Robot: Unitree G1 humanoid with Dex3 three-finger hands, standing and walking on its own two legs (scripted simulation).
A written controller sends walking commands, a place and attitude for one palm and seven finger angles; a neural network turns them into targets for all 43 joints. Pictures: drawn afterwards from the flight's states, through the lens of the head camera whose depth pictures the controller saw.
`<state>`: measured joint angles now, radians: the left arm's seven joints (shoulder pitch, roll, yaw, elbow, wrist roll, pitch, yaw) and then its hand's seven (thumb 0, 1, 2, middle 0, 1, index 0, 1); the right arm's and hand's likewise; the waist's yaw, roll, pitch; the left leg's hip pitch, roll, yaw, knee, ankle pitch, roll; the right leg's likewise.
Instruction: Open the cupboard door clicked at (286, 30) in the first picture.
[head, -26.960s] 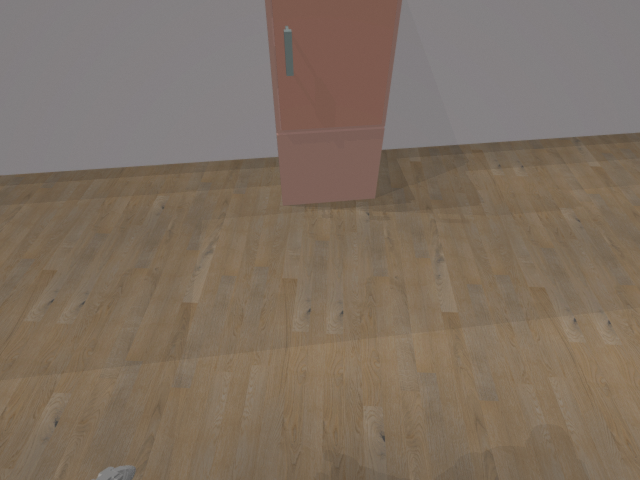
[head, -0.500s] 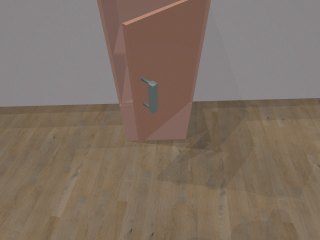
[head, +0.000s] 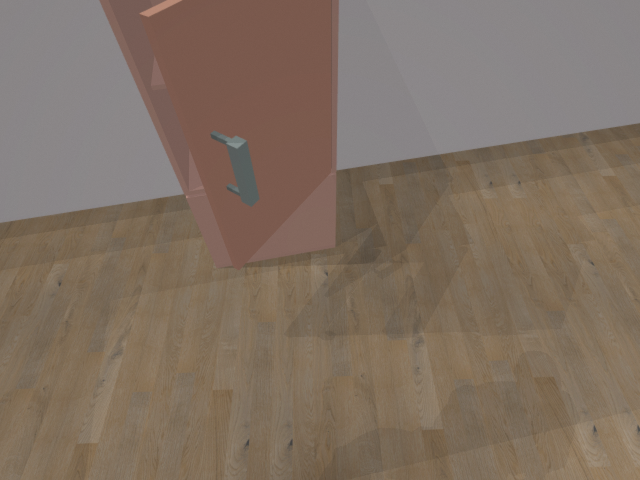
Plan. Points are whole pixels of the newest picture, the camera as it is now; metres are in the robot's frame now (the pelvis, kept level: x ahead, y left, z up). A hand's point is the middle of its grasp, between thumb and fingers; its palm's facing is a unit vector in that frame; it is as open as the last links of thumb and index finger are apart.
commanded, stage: walk to a spot facing it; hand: left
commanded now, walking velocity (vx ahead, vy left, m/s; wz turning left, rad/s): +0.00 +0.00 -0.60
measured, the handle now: (234, 168) +0.61 +0.21 -0.02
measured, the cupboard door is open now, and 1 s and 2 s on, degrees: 44 44 44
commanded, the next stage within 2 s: none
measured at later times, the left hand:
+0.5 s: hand out of the picture +0.10 +0.17 -0.16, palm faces -0.19 -0.95 -0.24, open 7.4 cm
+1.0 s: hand (277, 376) +0.28 +0.10 -0.15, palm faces -0.60 -0.77 -0.23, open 7.4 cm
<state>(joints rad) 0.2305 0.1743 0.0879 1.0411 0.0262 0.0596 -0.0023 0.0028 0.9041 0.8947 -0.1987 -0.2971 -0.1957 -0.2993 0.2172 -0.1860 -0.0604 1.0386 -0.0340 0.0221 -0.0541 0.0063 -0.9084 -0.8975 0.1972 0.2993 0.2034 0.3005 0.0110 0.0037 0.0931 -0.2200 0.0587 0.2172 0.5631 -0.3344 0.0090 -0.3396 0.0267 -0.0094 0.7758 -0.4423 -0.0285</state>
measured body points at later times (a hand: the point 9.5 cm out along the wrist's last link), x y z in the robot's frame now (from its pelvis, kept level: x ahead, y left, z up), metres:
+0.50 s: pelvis +0.02 -0.01 +0.01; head +0.09 -0.03 +0.46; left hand +0.11 +0.22 -0.14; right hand +0.11 -0.29 -0.12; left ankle +0.04 +0.14 -0.68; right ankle -0.01 -0.10 -0.73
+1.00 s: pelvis +0.06 +0.00 +0.01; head +0.12 -0.03 +0.45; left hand +0.31 +0.14 -0.14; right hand -0.10 -0.22 -0.13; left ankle +0.07 +0.13 -0.73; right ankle -0.02 -0.10 -0.71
